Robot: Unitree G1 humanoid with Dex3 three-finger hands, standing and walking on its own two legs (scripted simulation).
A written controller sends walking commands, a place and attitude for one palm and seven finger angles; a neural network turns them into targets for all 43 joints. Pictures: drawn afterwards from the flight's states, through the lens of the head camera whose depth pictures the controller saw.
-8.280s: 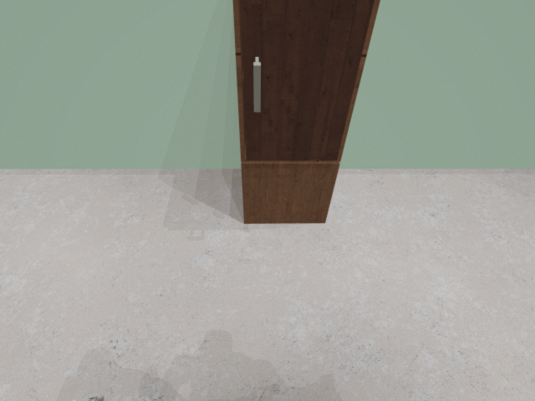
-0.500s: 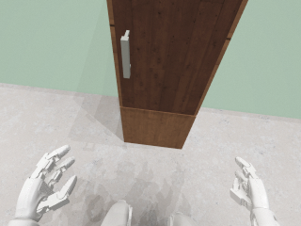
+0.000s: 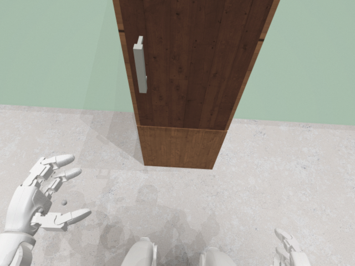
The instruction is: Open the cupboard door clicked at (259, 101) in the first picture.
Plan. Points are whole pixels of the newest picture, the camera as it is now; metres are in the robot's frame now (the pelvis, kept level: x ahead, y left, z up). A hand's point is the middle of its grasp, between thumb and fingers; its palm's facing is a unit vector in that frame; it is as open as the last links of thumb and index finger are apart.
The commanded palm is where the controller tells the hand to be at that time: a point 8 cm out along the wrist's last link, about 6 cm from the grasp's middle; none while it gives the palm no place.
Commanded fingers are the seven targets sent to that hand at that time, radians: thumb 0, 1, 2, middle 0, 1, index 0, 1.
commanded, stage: raise the hand with hooked fingers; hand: left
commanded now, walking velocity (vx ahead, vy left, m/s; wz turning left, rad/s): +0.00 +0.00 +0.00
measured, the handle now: (142, 66) +0.62 +0.14 +0.07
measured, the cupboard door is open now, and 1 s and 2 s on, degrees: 0 0 0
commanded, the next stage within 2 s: move the hooked fingers beside the handle in 1.16 s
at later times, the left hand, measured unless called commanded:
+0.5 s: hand (41, 176) +0.28 +0.29 +0.06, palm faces +0.02 -1.00 -0.05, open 13.9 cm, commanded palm +0.26 +0.33 +0.07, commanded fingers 0.00 -0.50 0.30 -0.30 -1.20 -0.30 -1.20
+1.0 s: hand (46, 164) +0.30 +0.28 +0.07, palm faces +0.01 -1.00 -0.05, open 14.0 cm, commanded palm +0.27 +0.33 +0.08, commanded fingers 0.00 -0.50 0.30 -0.30 -1.20 -0.30 -1.20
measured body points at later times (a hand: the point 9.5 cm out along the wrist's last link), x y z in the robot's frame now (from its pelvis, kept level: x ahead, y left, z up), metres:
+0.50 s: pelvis +0.01 +0.02 +0.02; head +0.07 +0.05 +0.46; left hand +0.27 +0.34 +0.07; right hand +0.19 -0.21 -0.05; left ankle +0.05 +0.10 -0.65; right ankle +0.01 -0.11 -0.65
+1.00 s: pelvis +0.01 +0.01 +0.02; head +0.08 +0.03 +0.47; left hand +0.29 +0.33 +0.08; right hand +0.16 -0.25 -0.06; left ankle +0.05 +0.10 -0.65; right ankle +0.01 -0.11 -0.65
